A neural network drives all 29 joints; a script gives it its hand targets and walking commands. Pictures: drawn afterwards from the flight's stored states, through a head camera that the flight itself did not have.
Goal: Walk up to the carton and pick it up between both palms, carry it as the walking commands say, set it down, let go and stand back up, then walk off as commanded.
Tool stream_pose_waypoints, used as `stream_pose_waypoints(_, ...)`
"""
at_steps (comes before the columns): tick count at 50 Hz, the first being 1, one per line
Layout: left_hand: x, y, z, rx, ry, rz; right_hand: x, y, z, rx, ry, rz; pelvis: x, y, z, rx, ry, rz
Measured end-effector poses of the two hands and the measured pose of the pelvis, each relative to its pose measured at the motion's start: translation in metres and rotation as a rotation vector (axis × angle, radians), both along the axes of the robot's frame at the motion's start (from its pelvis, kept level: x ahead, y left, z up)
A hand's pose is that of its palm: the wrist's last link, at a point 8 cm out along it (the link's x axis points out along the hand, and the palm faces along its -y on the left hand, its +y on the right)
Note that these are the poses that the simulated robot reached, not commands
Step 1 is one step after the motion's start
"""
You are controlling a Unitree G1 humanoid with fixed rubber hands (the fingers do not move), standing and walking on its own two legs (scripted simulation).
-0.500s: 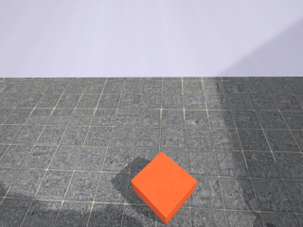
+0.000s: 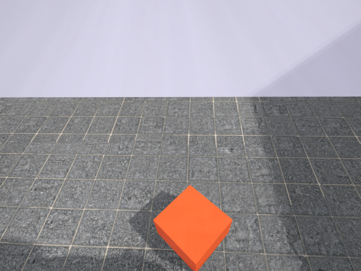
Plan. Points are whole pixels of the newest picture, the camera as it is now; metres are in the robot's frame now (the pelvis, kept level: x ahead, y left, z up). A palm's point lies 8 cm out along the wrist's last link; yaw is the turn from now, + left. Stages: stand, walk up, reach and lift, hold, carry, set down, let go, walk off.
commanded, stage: walk up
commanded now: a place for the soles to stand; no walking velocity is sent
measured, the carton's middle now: (192, 226) +0.47 -0.01 -0.64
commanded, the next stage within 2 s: none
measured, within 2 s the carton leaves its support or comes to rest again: neither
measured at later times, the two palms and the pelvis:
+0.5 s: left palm out of the picture +0.10 +0.33 -0.08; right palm out of the picture +0.12 -0.29 -0.09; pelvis +0.03 +0.01 +0.00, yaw +0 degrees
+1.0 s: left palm out of the picture +0.11 +0.35 -0.09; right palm out of the picture +0.13 -0.28 -0.09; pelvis +0.04 +0.03 +0.00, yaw +0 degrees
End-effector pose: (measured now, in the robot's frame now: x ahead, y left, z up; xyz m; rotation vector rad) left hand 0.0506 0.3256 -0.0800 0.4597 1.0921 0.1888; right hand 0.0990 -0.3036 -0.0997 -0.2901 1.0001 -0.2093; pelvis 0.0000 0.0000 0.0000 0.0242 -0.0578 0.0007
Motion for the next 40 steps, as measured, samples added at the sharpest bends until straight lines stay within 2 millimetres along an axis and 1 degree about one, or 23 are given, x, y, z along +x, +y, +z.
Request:
stream_pose_waypoints(6,0.004,0.016,-0.011,-0.023,0.011,0.001,0.005,0.016,0.004,-0.025,-0.005,0.007,0.004,0.017,-0.003,-0.025,0.007,0.000)
stream_pose_waypoints(10,0.016,0.022,-0.012,-0.034,0.011,0.000,0.006,0.021,0.011,-0.037,-0.004,0.008,0.008,0.025,0.001,-0.035,0.010,-0.001)
stream_pose_waypoints(14,0.032,0.018,-0.011,-0.037,-0.003,-0.012,0.008,0.018,0.012,-0.040,0.004,0.002,0.012,0.022,0.002,-0.037,0.018,-0.007)
stream_pose_waypoints(18,0.042,0.008,-0.008,-0.025,-0.021,-0.022,0.014,0.009,0.005,-0.026,0.007,0.001,0.018,0.012,-0.001,-0.024,0.018,-0.008)
stream_pose_waypoints(23,0.044,0.006,-0.003,-0.018,-0.022,-0.020,0.022,0.007,0.006,-0.018,0.008,0.003,0.024,0.009,0.002,-0.017,0.017,-0.005)
stream_pose_waypoints(28,0.047,0.014,-0.008,-0.028,-0.017,-0.019,0.024,0.015,0.007,-0.029,0.008,0.006,0.026,0.017,0.000,-0.028,0.021,-0.004)
stream_pose_waypoints(30,0.051,0.015,-0.008,-0.031,-0.017,-0.017,0.023,0.016,0.010,-0.033,0.009,0.006,0.027,0.019,0.002,-0.030,0.021,-0.004)
stream_pose_waypoints(35,0.060,0.008,-0.006,-0.029,-0.028,-0.028,0.022,0.009,0.009,-0.031,0.017,-0.001,0.029,0.012,0.002,-0.027,0.025,-0.010)
stream_pose_waypoints(37,0.058,0.005,-0.007,-0.026,-0.035,-0.032,0.023,0.006,0.005,-0.026,0.024,-0.007,0.031,0.009,0.000,-0.024,0.019,-0.011)
stream_pose_waypoints(40,0.051,0.006,-0.004,-0.020,-0.021,-0.025,0.028,0.007,0.005,-0.020,0.025,-0.008,0.035,0.009,0.002,-0.023,0.013,-0.009)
